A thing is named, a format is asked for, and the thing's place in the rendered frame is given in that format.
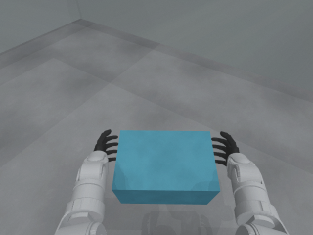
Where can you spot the right robot forearm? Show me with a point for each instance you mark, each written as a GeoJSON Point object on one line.
{"type": "Point", "coordinates": [250, 193]}

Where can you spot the left robot hand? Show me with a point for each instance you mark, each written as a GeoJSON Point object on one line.
{"type": "Point", "coordinates": [102, 146]}

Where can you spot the robot right upper arm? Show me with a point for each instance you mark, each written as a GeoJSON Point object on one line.
{"type": "Point", "coordinates": [254, 229]}

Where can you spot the robot left upper arm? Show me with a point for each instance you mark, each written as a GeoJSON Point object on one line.
{"type": "Point", "coordinates": [85, 228]}

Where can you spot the left robot forearm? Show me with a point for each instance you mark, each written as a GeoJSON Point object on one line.
{"type": "Point", "coordinates": [87, 199]}

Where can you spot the carton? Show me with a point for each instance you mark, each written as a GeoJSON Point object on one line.
{"type": "Point", "coordinates": [165, 167]}

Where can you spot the right robot hand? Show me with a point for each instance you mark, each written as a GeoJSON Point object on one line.
{"type": "Point", "coordinates": [230, 148]}

